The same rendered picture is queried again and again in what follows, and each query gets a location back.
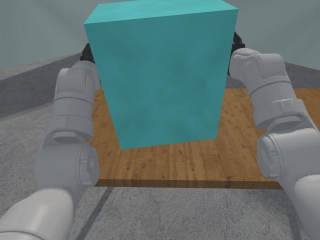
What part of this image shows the right robot upper arm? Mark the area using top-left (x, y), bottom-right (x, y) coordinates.
top-left (257, 126), bottom-right (320, 240)

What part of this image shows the robot left forearm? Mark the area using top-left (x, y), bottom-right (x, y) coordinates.
top-left (34, 60), bottom-right (101, 185)

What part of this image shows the carton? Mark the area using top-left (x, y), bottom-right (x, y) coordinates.
top-left (83, 0), bottom-right (239, 150)

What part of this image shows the robot right forearm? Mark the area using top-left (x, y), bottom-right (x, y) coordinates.
top-left (229, 48), bottom-right (320, 134)

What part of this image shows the right robot hand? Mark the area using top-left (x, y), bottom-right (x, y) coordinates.
top-left (227, 32), bottom-right (245, 76)

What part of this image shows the left robot hand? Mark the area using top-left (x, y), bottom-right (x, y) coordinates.
top-left (80, 43), bottom-right (101, 82)

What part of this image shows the table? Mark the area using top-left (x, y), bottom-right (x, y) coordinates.
top-left (84, 88), bottom-right (320, 190)

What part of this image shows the left robot upper arm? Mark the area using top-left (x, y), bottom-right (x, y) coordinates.
top-left (0, 142), bottom-right (100, 240)

